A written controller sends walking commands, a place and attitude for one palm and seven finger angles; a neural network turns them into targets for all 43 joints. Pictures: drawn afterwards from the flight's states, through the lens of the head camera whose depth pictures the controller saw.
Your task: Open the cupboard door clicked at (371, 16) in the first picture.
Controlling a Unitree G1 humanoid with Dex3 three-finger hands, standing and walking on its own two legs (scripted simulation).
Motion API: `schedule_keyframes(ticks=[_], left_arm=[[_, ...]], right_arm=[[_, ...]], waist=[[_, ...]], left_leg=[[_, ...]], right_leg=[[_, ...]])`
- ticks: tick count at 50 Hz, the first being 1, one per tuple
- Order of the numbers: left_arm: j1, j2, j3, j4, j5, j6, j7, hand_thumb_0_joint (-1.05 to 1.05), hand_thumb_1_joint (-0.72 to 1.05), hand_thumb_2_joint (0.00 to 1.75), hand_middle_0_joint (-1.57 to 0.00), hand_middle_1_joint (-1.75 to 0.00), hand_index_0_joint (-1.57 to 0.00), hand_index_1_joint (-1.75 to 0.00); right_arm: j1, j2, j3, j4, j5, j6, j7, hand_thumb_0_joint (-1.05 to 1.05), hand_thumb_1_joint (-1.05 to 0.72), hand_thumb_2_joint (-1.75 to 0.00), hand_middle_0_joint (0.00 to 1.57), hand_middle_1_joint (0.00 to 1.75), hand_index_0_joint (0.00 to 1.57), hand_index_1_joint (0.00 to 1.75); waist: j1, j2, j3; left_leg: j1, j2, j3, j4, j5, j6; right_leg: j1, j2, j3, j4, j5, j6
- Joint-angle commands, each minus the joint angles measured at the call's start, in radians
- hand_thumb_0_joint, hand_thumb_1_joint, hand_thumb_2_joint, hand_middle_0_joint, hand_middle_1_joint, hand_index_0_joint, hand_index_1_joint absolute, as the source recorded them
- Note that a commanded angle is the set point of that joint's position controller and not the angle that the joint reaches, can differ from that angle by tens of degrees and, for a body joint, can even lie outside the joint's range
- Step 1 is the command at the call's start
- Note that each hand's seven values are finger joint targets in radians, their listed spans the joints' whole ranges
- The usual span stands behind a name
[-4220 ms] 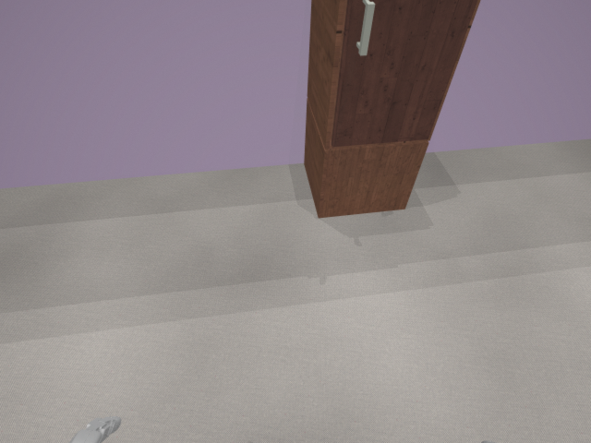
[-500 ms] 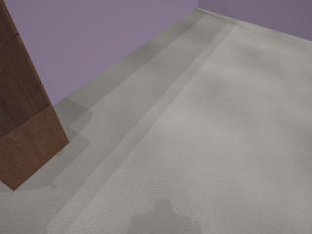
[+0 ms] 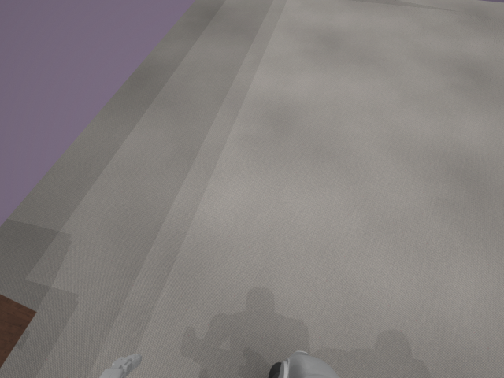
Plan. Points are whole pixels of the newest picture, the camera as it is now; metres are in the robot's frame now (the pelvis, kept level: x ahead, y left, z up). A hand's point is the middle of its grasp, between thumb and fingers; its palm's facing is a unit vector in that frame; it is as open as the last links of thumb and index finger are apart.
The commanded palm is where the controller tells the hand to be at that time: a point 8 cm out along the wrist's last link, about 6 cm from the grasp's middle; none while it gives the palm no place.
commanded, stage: turn to face it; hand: left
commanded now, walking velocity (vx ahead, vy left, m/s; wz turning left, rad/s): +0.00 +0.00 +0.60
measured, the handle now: out of the picture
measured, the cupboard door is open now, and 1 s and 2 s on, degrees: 0 0 0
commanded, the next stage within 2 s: none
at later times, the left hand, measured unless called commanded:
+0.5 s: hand out of the picture +0.12 +0.24 -0.17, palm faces +0.29 -0.94 -0.17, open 7.3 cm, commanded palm none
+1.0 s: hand out of the picture +0.09 +0.21 -0.12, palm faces +0.53 -0.80 -0.28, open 7.4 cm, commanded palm none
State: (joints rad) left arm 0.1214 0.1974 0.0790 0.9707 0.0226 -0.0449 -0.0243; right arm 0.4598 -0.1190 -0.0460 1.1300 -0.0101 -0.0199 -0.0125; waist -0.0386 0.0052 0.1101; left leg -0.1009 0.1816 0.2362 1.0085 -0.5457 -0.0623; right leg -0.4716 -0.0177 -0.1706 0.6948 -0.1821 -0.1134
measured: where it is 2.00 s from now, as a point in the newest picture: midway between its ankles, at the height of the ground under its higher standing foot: outside the picture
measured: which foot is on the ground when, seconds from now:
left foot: up 0.00-0.42, down 0.44-0.92, up 0.94-1.00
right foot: down 0.00-0.44, up 0.46-0.90, down 0.92-1.00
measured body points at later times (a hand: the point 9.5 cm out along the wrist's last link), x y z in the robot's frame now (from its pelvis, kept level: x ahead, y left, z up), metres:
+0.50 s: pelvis +0.09 +0.04 +0.01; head +0.12 +0.07 +0.46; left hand +0.10 +0.29 -0.15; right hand +0.21 -0.19 -0.12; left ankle +0.12 +0.13 -0.71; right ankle +0.09 -0.08 -0.68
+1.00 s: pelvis +0.10 -0.02 +0.03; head +0.13 -0.03 +0.47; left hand +0.06 +0.25 -0.09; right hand +0.30 -0.22 -0.13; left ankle +0.08 +0.11 -0.66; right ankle +0.16 -0.13 -0.71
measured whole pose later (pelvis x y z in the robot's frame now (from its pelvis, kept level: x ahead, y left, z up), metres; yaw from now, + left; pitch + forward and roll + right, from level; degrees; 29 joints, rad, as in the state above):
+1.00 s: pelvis +0.10 -0.02 +0.03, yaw +32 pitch +0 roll +0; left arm 0.18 0.18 0.04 0.87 0.02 0.03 0.02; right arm 0.21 -0.26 -0.11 0.93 -0.03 0.08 0.02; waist -0.03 0.06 0.04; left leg -0.53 -0.05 -0.06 0.93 -0.40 -0.03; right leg -0.24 -0.06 -0.09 0.55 -0.30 0.01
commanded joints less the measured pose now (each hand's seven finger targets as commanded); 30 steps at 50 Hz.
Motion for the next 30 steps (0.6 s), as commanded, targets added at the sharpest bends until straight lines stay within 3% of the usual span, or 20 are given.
schedule_keyframes(ticks=[1,3,4,6,9,13,17,18,20,21,22,23,24,25,27,30], left_arm=[[0.198,0.166,0.022,0.014,-0.017,-0.007,0.041,0.00,0.90,0.90,-0.20,-0.30,-0.20,-0.30],[0.109,0.090,-0.010,0.008,-0.012,-0.017,0.046,0.00,0.90,0.90,-0.20,-0.30,-0.20,-0.30],[0.083,0.077,-0.016,0.012,-0.007,-0.021,0.048,0.00,0.90,0.90,-0.20,-0.30,-0.20,-0.30],[0.051,0.060,-0.028,0.004,-0.006,-0.020,0.048,0.00,0.90,0.90,-0.20,-0.30,-0.20,-0.30],[0.055,0.051,-0.023,-0.004,-0.007,-0.008,0.050,0.00,0.90,0.90,-0.20,-0.30,-0.20,-0.30],[0.072,0.075,-0.009,-0.018,-0.003,0.011,0.053,0.00,0.90,0.90,-0.20,-0.30,-0.20,-0.30],[0.096,0.120,0.011,-0.030,0.003,0.027,0.059,0.00,0.90,0.90,-0.20,-0.30,-0.20,-0.30],[0.099,0.133,0.015,-0.035,0.003,0.031,0.059,0.00,0.90,0.90,-0.20,-0.30,-0.20,-0.30],[0.092,0.137,0.021,-0.045,-0.002,0.040,0.057,0.00,0.90,0.90,-0.20,-0.30,-0.20,-0.30],[0.093,0.123,0.023,-0.057,-0.010,0.046,0.054,0.00,0.90,0.90,-0.20,-0.30,-0.20,-0.30],[0.090,0.066,0.013,-0.098,-0.021,0.051,0.047,0.00,0.90,0.90,-0.20,-0.30,-0.20,-0.30],[0.022,0.076,0.005,-0.139,-0.010,0.058,0.050,0.00,0.90,0.90,-0.20,-0.30,-0.20,-0.30],[-0.009,0.083,0.005,-0.143,-0.004,0.063,0.050,0.00,0.90,0.90,-0.20,-0.30,-0.20,-0.30],[-0.016,0.075,0.014,-0.134,-0.001,0.062,0.046,0.00,0.90,0.90,-0.20,-0.30,-0.20,-0.30],[0.013,0.088,0.018,-0.110,-0.004,0.060,0.038,0.00,0.90,0.90,-0.20,-0.30,-0.20,-0.30],[0.060,0.085,0.018,-0.093,-0.007,0.065,0.035,0.00,0.90,0.90,-0.20,-0.30,-0.20,-0.30]], right_arm=[[-0.019,-0.078,-0.013,-0.095,0.007,-0.024,-0.012,0.00,-0.90,-0.90,0.20,0.30,0.20,0.30],[-0.007,-0.060,-0.005,-0.063,-0.007,0.007,-0.016,0.00,-0.90,-0.90,0.20,0.30,0.20,0.30],[0.032,-0.044,-0.002,-0.051,-0.008,0.016,-0.014,0.00,-0.90,-0.90,0.20,0.30,0.20,0.30],[0.068,-0.034,0.003,-0.041,-0.007,0.035,-0.013,0.00,-0.90,-0.90,0.20,0.30,0.20,0.30],[0.007,-0.044,-0.005,-0.071,-0.008,0.046,-0.004,0.00,-0.90,-0.90,0.20,0.30,0.20,0.30],[-0.137,-0.071,-0.009,-0.132,-0.011,0.049,0.009,0.00,-0.90,-0.90,0.20,0.30,0.20,0.30],[-0.219,-0.090,-0.013,-0.185,-0.013,0.044,0.023,0.00,-0.90,-0.90,0.20,0.30,0.20,0.30],[-0.224,-0.097,-0.017,-0.195,-0.013,0.044,0.025,0.00,-0.90,-0.90,0.20,0.30,0.20,0.30],[-0.158,-0.129,-0.027,-0.198,-0.017,0.040,0.026,0.00,-0.90,-0.90,0.20,0.30,0.20,0.30],[-0.093,-0.180,-0.042,-0.189,-0.020,0.033,0.025,0.00,-0.90,-0.90,0.20,0.30,0.20,0.30],[-0.040,-0.284,-0.062,-0.192,-0.025,0.024,0.019,0.00,-0.90,-0.90,0.20,0.30,0.20,0.30],[-0.016,-0.314,-0.065,-0.181,-0.019,0.030,0.009,0.00,-0.90,-0.90,0.20,0.30,0.20,0.30],[-0.045,-0.294,-0.063,-0.183,-0.018,0.028,0.003,0.00,-0.90,-0.90,0.20,0.30,0.20,0.30],[-0.096,-0.276,-0.061,-0.203,-0.018,0.023,-0.003,0.00,-0.90,-0.90,0.20,0.30,0.20,0.30],[-0.185,-0.256,-0.049,-0.232,-0.016,0.017,-0.007,0.00,-0.90,-0.90,0.20,0.30,0.20,0.30],[-0.206,-0.261,-0.052,-0.248,-0.012,0.011,-0.008,0.00,-0.90,-0.90,0.20,0.30,0.20,0.30]], waist=[[0.080,-0.071,-0.228],[0.021,-0.028,-0.112],[-0.008,-0.029,-0.107],[-0.036,-0.074,-0.122],[-0.020,-0.132,-0.106],[0.022,-0.149,-0.069],[0.056,-0.124,-0.075],[0.055,-0.119,-0.079],[0.019,-0.042,-0.128],[-0.013,0.105,-0.167],[-0.031,0.399,-0.167],[-0.053,0.333,-0.176],[-0.040,0.242,-0.175],[-0.027,0.218,-0.170],[0.005,0.154,-0.179],[0.017,0.082,-0.235]], left_leg=[[-0.419,-0.027,-0.213,0.413,0.119,0.033],[-0.334,-0.010,-0.234,0.314,0.194,0.034],[-0.310,-0.017,-0.237,0.256,0.210,0.032],[-0.291,-0.024,-0.226,0.147,0.224,0.020],[-0.341,-0.041,-0.196,0.090,0.259,0.004],[-0.401,-0.043,-0.158,-0.044,0.218,-0.006],[-0.368,-0.054,-0.124,-0.209,0.188,0.011],[-0.341,-0.059,-0.115,-0.239,0.195,0.017],[-0.216,-0.081,-0.114,-0.399,0.302,0.031],[-0.099,-0.033,-0.217,-0.526,0.492,0.068],[0.004,0.199,-0.572,-0.639,0.858,0.198],[-0.007,0.286,-0.660,-0.669,0.926,0.295],[-0.031,0.242,-0.614,-0.678,0.752,0.290],[-0.032,0.198,-0.601,-0.680,0.679,0.270],[-0.053,0.128,-0.501,-0.664,0.662,0.227],[-0.018,0.075,-0.443,-0.662,0.675,0.214]], right_leg=[[0.437,-0.385,0.404,-0.349,0.428,-0.107],[0.186,-0.326,0.231,-0.402,0.421,-0.035],[0.152,-0.302,0.169,-0.406,0.432,-0.019],[0.132,-0.279,0.075,-0.406,0.422,-0.008],[0.168,-0.279,0.041,-0.420,0.370,-0.012],[0.251,-0.316,0.023,-0.391,0.329,-0.027],[0.317,-0.360,0.020,-0.311,0.308,-0.024],[0.311,-0.370,0.017,-0.288,0.289,-0.018],[0.298,-0.342,-0.028,-0.136,0.233,0.029],[0.208,-0.279,-0.060,0.029,0.115,0.083],[-0.027,-0.120,-0.083,0.259,-0.367,0.176],[-0.084,-0.072,0.045,0.431,-0.537,0.183],[-0.102,-0.094,0.112,0.489,-0.459,0.171],[-0.149,-0.098,0.129,0.522,-0.387,0.175],[-0.125,-0.100,0.156,0.511,-0.266,0.183],[-0.082,-0.083,0.157,0.448,-0.209,0.197]])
